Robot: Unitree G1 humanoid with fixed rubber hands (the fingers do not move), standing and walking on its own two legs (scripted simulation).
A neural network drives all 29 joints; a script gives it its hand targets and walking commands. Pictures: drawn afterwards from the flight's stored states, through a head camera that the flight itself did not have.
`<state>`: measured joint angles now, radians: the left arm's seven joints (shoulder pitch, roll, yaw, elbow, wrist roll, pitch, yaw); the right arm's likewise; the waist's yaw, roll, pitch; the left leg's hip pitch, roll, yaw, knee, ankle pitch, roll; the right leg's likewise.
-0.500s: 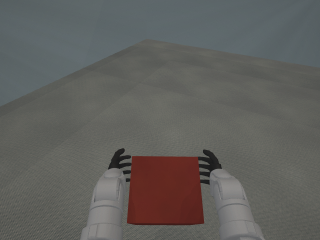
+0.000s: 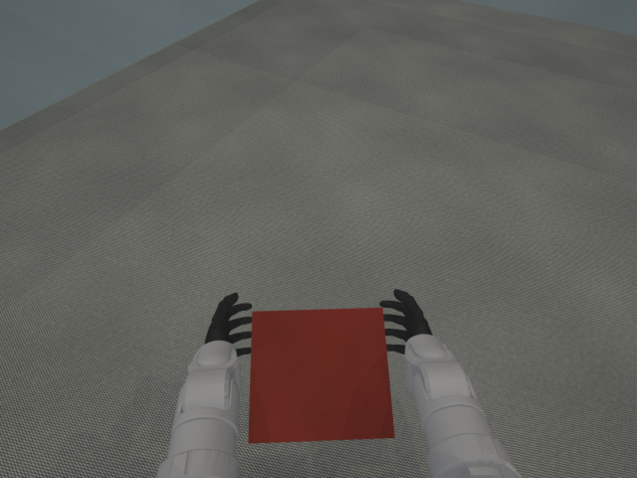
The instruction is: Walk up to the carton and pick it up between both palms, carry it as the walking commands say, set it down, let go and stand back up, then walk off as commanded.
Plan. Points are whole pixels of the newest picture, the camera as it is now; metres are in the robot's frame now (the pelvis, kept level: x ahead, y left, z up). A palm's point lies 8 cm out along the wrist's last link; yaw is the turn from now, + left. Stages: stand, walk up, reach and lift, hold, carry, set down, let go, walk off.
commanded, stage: set down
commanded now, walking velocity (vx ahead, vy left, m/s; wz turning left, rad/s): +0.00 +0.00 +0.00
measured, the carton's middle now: (318, 374) +0.31 +0.05 -0.12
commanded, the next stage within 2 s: none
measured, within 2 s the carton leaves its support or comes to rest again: neither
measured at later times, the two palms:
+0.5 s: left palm (236, 364) +0.31 +0.18 -0.12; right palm (397, 369) +0.33 -0.08 -0.13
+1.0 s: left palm (243, 373) +0.33 +0.18 -0.21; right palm (384, 372) +0.36 -0.07 -0.21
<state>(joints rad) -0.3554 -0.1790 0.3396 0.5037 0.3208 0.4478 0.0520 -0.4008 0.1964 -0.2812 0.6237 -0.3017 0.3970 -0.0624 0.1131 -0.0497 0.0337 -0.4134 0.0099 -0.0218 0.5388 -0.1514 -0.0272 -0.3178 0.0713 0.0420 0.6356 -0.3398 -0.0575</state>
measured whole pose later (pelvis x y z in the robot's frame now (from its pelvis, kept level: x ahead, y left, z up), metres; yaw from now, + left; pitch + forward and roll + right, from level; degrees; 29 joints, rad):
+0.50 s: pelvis -0.04 +0.02 -0.07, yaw +0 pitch +22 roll -1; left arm -0.51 -0.24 0.41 0.52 0.32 0.21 0.15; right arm -0.54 0.20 -0.37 0.64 -0.25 0.16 -0.10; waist 0.06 -0.06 -0.04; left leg -1.10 0.00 -0.03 0.95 -0.23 -0.01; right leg -0.99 0.08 0.02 1.04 -0.43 -0.02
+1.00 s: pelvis -0.04 +0.02 -0.15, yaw -1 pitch +33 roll -2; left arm -0.60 -0.22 0.41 0.56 0.26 0.20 0.21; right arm -0.65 0.13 -0.34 0.72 -0.17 0.16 -0.12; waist 0.07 -0.06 -0.18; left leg -1.54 0.00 -0.04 1.32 -0.35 -0.01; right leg -1.41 0.09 -0.01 1.41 -0.56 -0.02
